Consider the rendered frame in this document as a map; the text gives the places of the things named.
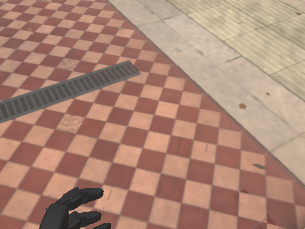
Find left robot hand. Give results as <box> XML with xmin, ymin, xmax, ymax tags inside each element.
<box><xmin>39</xmin><ymin>187</ymin><xmax>112</xmax><ymax>229</ymax></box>

